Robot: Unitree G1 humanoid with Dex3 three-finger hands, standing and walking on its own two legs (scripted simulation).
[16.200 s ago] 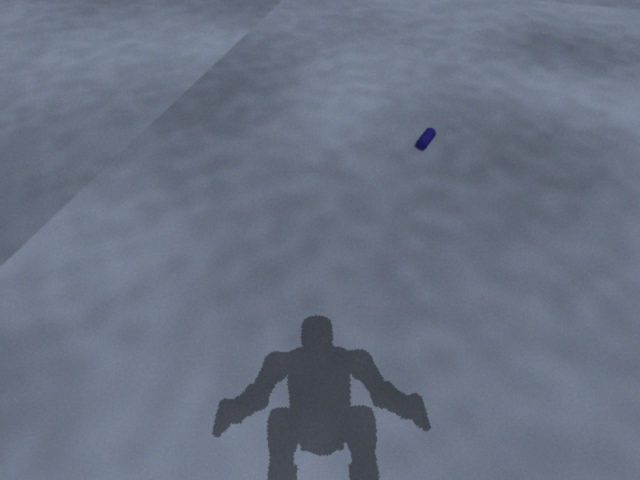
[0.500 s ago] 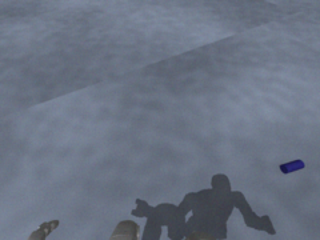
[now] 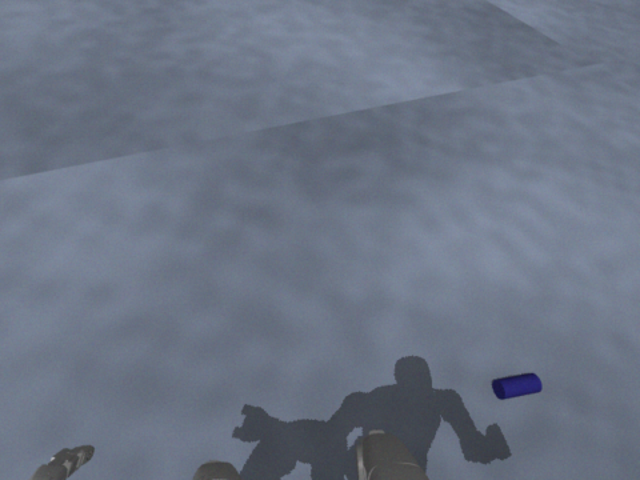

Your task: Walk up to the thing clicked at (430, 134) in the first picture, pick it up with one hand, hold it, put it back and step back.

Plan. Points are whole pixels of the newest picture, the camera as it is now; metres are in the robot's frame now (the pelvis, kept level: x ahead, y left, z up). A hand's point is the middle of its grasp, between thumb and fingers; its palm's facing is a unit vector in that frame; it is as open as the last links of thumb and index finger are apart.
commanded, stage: walk up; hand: left
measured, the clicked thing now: (516, 386) +0.44 -0.72 -0.71
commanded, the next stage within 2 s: none
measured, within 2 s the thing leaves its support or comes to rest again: neither
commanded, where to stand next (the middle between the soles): +0.12 -0.92 m, yaw +11 degrees
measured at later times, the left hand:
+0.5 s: hand out of the picture +0.11 +0.06 -0.15, palm faces -0.02 -0.95 -0.32, open 7.4 cm
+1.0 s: hand (441, 475) +0.14 -0.18 -0.15, palm faces +0.04 -0.94 -0.34, open 7.4 cm
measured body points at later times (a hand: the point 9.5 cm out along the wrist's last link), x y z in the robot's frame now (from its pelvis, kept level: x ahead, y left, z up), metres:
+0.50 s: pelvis +0.05 -0.23 +0.00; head +0.08 -0.18 +0.45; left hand +0.11 +0.11 -0.13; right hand +0.10 -0.58 -0.06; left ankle +0.10 -0.09 -0.70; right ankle +0.09 -0.38 -0.64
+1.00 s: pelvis +0.08 -0.47 +0.00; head +0.11 -0.42 +0.45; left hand +0.14 -0.14 -0.12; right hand +0.15 -0.80 -0.08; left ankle +0.11 -0.36 -0.71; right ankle +0.13 -0.55 -0.69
